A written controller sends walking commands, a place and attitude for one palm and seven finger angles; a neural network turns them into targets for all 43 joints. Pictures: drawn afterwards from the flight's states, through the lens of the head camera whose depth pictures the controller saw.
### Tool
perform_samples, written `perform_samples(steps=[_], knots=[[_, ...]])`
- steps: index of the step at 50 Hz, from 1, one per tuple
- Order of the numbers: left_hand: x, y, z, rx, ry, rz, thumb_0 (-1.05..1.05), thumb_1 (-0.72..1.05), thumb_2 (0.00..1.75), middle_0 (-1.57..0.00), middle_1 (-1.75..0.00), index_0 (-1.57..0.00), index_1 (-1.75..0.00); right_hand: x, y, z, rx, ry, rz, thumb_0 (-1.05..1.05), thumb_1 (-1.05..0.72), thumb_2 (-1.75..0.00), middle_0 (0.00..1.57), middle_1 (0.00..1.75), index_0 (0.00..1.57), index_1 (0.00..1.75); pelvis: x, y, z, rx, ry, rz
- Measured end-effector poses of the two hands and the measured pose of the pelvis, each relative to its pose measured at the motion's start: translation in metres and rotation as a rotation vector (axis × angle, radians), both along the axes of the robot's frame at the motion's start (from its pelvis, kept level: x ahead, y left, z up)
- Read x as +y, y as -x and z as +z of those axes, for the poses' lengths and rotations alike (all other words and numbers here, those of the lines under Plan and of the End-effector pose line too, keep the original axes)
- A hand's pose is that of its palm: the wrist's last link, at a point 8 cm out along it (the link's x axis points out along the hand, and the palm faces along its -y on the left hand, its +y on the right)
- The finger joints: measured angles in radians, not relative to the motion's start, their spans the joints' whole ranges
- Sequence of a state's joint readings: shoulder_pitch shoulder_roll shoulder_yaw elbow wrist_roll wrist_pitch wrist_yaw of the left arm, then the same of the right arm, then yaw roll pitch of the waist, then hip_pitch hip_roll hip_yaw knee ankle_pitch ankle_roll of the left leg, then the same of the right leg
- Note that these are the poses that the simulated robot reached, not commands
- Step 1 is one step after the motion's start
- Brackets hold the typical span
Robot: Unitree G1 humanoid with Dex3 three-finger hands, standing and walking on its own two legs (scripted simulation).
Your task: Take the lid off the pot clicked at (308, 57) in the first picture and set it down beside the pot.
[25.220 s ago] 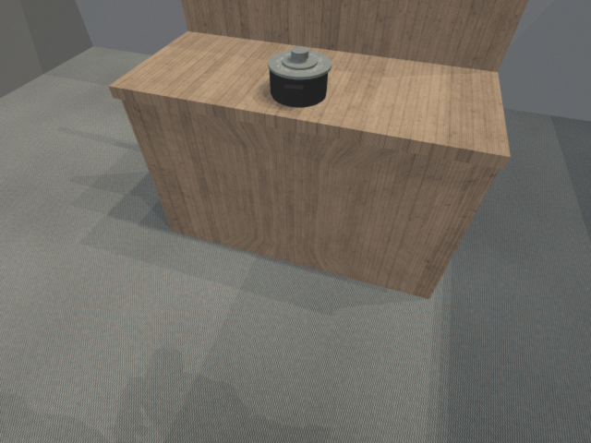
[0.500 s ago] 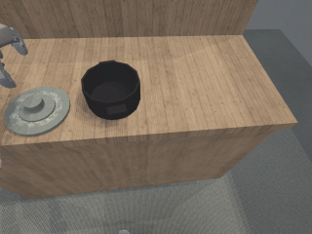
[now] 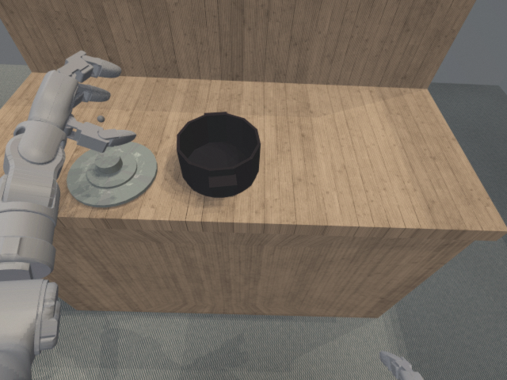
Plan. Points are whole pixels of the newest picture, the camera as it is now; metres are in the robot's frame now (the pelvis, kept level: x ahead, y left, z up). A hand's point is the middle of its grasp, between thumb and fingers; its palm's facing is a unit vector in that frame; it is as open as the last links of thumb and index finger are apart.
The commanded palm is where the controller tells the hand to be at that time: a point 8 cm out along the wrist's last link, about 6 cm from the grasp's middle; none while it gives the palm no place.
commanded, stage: draw the hand back to the body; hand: left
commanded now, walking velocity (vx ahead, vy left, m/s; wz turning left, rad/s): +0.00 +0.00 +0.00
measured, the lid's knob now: (109, 162) +0.51 +0.33 +0.00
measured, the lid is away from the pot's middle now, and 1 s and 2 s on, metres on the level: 0.23 0.23 0.23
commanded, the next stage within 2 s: step back with the hand held close in 1.62 s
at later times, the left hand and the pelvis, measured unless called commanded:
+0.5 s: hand (96, 138) +0.38 +0.24 +0.18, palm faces +0.44 -0.86 -0.26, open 9.3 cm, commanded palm +0.32 +0.27 +0.20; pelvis +0.03 -0.05 +0.01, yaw -1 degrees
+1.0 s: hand (91, 197) +0.29 +0.21 +0.18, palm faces +0.43 -0.86 -0.27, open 7.5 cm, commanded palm +0.23 +0.25 +0.19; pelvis +0.03 -0.05 +0.01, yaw -1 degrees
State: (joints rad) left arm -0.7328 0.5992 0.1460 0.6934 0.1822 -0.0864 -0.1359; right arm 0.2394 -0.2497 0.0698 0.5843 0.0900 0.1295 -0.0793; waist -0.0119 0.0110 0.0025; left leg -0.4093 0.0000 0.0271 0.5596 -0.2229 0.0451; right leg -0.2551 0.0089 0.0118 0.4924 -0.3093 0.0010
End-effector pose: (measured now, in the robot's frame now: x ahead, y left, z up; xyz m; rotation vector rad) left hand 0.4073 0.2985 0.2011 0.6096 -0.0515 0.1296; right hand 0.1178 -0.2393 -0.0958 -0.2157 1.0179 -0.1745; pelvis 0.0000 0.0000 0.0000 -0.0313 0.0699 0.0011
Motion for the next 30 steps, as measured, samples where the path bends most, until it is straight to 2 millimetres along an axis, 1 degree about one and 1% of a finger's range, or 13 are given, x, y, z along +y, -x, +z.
perform_samples(steps=[3, 5, 7, 10, 14, 18, 21, 23, 25, 28, 30], knots=[[0.000, 0.002, -0.005, -0.089, 0.197, 0.082, 0.00, 0.01, 0.64, -0.36, -0.87, -0.36, -0.87, -0.001, -0.008, 0.010, -0.055, 0.007, 0.004, 0.01, -0.90, -0.90, 0.20, 0.30, 0.20, 0.30, -0.007, -0.004, 0.003, -0.019, -0.004, -0.012], [-0.003, 0.004, -0.004, -0.129, 0.266, 0.120, 0.00, 0.02, 0.64, -0.35, -0.86, -0.35, -0.85, -0.005, -0.012, 0.016, -0.093, 0.009, 0.003, 0.01, -0.90, -0.90, 0.20, 0.30, 0.20, 0.30, -0.011, -0.007, 0.005, -0.031, -0.005, -0.017], [-0.007, 0.008, -0.001, -0.169, 0.296, 0.135, 0.00, 0.05, 0.65, -0.35, -0.84, -0.34, -0.84, -0.011, -0.015, 0.018, -0.124, 0.010, 0.005, 0.01, -0.90, -0.90, 0.20, 0.30, 0.20, 0.30, -0.014, -0.010, 0.006, -0.042, -0.006, -0.021], [-0.009, 0.016, 0.002, -0.189, 0.307, 0.167, 0.00, 0.09, 0.66, -0.34, -0.81, -0.33, -0.81, -0.022, -0.018, 0.017, -0.143, 0.008, -0.001, 0.01, -0.90, -0.90, 0.20, 0.30, 0.20, 0.30, -0.018, -0.016, 0.008, -0.050, -0.010, -0.029], [-0.005, 0.029, -0.003, -0.170, 0.313, 0.228, 0.00, 0.17, 0.69, -0.32, -0.76, -0.32, -0.76, -0.040, -0.018, 0.013, -0.127, 0.010, -0.015, 0.01, -0.90, -0.90, 0.20, 0.30, 0.20, 0.30, -0.027, -0.023, 0.009, -0.057, -0.018, -0.032], [-0.014, 0.044, -0.001, -0.197, 0.309, 0.235, 0.00, 0.25, 0.71, -0.31, -0.71, -0.31, -0.71, -0.054, -0.023, 0.010, -0.117, 0.016, -0.005, 0.01, -0.90, -0.90, 0.20, 0.30, 0.20, 0.30, -0.035, -0.027, 0.010, -0.065, -0.024, -0.028], [-0.015, 0.052, -0.005, -0.187, 0.304, 0.253, 0.00, 0.32, 0.73, -0.30, -0.67, -0.30, -0.67, -0.063, -0.030, 0.010, -0.120, 0.018, -0.004, 0.02, -0.90, -0.90, 0.20, 0.30, 0.20, 0.30, -0.042, -0.029, 0.010, -0.067, -0.028, -0.025], [-0.016, 0.059, -0.008, -0.178, 0.302, 0.269, 0.01, 0.36, 0.74, -0.29, -0.64, -0.29, -0.64, -0.067, -0.035, 0.011, -0.133, 0.017, -0.005, 0.02, -0.90, -0.90, 0.20, 0.30, 0.20, 0.30, -0.046, -0.030, 0.010, -0.071, -0.030, -0.024], [-0.021, 0.068, -0.007, -0.191, 0.298, 0.268, 0.01, 0.41, 0.76, -0.28, -0.61, -0.28, -0.61, -0.069, -0.043, 0.013, -0.158, 0.013, 0.001, 0.02, -0.90, -0.90, 0.20, 0.30, 0.20, 0.30, -0.049, -0.031, 0.010, -0.076, -0.032, -0.023], [-0.032, 0.080, -0.002, -0.224, 0.288, 0.247, 0.01, 0.48, 0.78, -0.27, -0.57, -0.27, -0.57, -0.069, -0.057, 0.015, -0.198, 0.003, 0.018, 0.02, -0.90, -0.90, 0.20, 0.30, 0.20, 0.30, -0.052, -0.032, 0.010, -0.082, -0.034, -0.021], [-0.033, 0.086, -0.003, -0.224, 0.284, 0.247, 0.01, 0.52, 0.79, -0.26, -0.54, -0.26, -0.54, -0.067, -0.065, 0.017, -0.219, -0.006, 0.027, 0.02, -0.90, -0.90, 0.20, 0.30, 0.20, 0.30, -0.054, -0.032, 0.010, -0.085, -0.036, -0.019]])
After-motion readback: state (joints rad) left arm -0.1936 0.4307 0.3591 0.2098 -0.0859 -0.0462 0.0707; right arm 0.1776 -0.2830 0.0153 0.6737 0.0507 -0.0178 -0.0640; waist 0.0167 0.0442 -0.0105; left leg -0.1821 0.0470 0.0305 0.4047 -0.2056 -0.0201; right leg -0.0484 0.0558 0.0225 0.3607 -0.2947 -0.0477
